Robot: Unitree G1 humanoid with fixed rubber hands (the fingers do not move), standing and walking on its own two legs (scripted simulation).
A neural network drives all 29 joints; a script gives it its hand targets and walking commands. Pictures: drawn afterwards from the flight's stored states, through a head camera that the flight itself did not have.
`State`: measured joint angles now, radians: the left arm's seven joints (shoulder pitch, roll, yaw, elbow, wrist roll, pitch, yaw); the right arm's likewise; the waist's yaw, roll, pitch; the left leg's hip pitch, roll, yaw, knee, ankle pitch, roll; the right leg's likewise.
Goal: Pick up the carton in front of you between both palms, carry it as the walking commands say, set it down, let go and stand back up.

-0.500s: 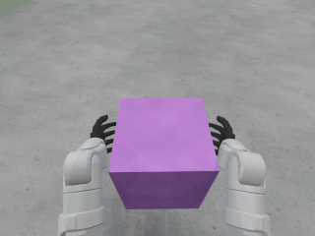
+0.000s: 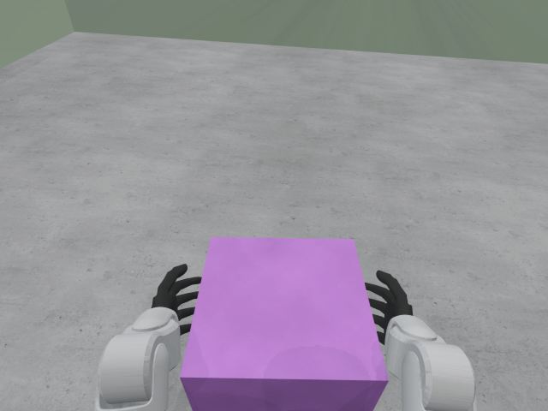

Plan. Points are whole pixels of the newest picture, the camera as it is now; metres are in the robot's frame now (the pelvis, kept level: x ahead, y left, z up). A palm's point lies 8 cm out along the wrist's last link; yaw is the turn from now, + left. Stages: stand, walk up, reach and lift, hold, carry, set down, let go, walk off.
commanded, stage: carry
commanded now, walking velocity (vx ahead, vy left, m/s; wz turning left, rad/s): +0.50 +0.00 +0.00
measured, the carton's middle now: (280, 346) +0.25 -0.01 +0.00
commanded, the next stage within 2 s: none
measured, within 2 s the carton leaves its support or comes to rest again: neither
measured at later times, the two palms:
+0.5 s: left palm (219, 177) +0.56 +0.12 +0.08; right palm (361, 179) +0.58 -0.18 +0.07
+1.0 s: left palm (212, 105) +0.91 +0.18 +0.07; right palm (317, 107) +0.91 -0.12 +0.08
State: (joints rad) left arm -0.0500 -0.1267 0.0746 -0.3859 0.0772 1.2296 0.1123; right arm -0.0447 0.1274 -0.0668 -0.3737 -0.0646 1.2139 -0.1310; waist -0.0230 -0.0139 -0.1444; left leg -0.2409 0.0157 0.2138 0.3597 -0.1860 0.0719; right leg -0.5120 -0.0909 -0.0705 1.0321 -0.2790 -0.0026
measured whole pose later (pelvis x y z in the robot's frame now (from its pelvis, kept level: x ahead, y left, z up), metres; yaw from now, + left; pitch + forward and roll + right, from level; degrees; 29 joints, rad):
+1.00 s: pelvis +0.66 +0.03 +0.00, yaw -1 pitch +3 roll -1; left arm -0.09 -0.13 0.08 -0.42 0.08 1.24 0.11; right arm -0.08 0.13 -0.08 -0.41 -0.06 1.22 -0.13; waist -0.01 -0.02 -0.06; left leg -0.32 0.05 0.23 0.40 -0.15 0.08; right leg -0.46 -0.10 -0.06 1.14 -0.30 -0.01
